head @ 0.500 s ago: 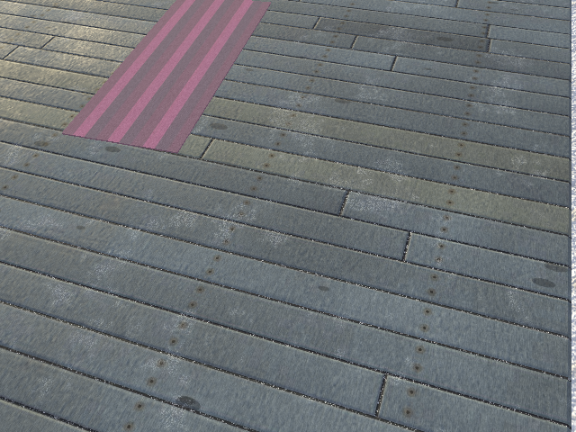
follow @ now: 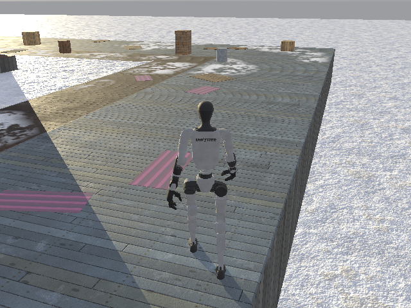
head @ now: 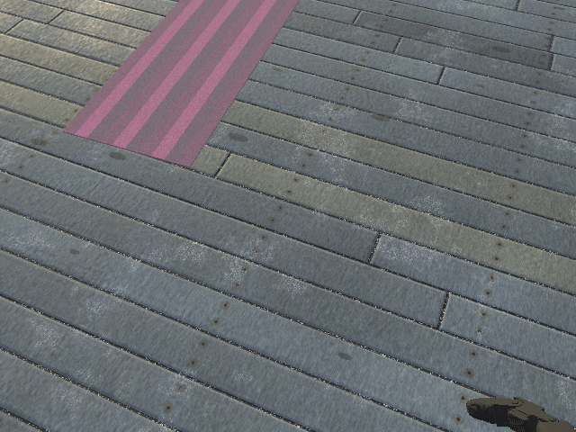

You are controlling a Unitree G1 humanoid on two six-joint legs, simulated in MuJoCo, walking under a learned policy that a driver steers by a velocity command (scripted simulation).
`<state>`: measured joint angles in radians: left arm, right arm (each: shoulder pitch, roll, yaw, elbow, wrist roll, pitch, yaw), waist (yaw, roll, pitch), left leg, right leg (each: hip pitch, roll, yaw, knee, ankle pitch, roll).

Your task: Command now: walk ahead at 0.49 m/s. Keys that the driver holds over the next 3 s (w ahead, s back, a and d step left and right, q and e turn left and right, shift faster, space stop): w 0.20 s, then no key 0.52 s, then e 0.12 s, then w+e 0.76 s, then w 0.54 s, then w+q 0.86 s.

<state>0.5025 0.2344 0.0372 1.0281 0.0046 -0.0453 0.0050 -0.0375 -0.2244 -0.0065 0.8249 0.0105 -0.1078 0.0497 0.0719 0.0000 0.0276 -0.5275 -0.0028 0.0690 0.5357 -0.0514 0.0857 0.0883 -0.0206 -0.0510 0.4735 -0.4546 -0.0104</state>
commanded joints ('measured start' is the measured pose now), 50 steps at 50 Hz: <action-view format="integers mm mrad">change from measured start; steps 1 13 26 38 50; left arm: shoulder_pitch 42 -318 -261 -369 -457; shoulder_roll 12 56 105 86 90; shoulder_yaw -18 7 19 11 60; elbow -81 -227 -212 -156 -288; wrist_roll -6 -4 3 -2 -31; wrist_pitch -56 -34 -20 16 25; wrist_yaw -13 5 -18 3 -9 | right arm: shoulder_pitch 543 262 419 327 337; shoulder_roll -279 -154 -123 -101 -180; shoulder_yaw -97 -57 -48 -57 -114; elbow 101 114 194 203 144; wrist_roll -18 -20 7 -48 0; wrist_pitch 20 1 73 129 32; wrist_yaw -30 -51 -56 -90 -133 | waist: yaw -216 -60 -63 -112 -133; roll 194 40 -137 -64 129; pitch -526 22 -270 -21 7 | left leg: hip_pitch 1075 237 17 388 520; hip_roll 424 154 22 101 430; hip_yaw -796 -75 -153 -118 -368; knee -144 -380 575 -102 -311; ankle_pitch -48 365 -613 -133 -347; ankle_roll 312 133 -130 -81 99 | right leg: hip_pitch -732 -636 -38 -536 -921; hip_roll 95 -110 -313 -101 -58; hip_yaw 143 54 419 202 102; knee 901 342 -74 -233 522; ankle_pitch -101 412 819 -87 -13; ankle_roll -4 16 -275 -75 -36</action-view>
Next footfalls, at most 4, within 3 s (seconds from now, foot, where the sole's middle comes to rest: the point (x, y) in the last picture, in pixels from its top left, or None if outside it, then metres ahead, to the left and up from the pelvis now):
0.44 right None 0.42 -0.12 -0.75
0.76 left None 0.35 0.12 -0.75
1.18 right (405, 429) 0.47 -0.18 -0.75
1.64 left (362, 283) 0.83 -0.10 -0.75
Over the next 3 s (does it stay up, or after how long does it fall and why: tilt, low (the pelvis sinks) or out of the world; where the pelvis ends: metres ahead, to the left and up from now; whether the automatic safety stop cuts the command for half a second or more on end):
stays up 1.25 -0.45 0.03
